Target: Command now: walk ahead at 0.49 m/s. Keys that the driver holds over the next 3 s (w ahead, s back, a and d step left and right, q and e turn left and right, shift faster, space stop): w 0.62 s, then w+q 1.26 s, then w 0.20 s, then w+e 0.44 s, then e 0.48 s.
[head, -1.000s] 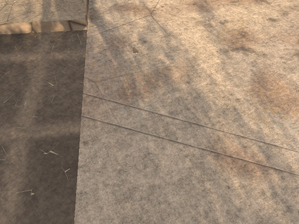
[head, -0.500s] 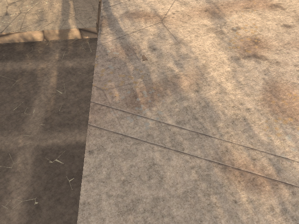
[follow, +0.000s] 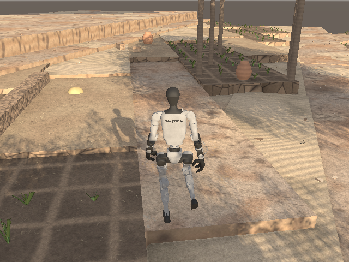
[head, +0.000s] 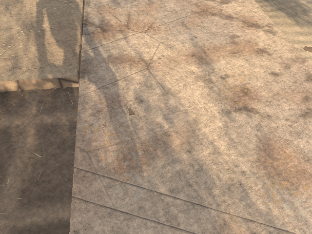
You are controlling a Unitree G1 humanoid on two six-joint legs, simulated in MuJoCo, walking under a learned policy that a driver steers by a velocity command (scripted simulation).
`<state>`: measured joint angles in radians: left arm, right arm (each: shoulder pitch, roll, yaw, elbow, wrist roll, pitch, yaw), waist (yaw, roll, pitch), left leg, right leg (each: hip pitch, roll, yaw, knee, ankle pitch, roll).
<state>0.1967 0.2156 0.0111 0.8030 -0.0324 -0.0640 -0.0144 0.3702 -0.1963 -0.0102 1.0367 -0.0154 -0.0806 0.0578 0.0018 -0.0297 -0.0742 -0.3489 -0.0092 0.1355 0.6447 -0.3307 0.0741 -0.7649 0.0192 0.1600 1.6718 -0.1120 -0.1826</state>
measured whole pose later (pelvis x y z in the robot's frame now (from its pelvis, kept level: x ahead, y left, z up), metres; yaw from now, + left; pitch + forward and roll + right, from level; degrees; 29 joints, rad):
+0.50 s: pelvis +0.27 -0.06 +0.01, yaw +1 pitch +2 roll +0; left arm 0.14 0.25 0.04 0.78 0.00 -0.09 -0.03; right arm 0.36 -0.26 -0.02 0.96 0.03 -0.11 0.01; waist -0.03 0.01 0.02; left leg -0.34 0.03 -0.04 1.20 -0.39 0.05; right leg -0.38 0.02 -0.07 0.48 -0.15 -0.05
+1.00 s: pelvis +0.55 +0.01 -0.01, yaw +10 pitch +3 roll -1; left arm 0.32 0.27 0.05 0.86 0.00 -0.08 0.01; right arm 0.09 -0.27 -0.06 0.73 0.01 -0.07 0.05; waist 0.02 0.01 0.04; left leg -0.54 -0.04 0.03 0.64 -0.16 0.10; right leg -0.17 -0.03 -0.03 1.00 -0.49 0.02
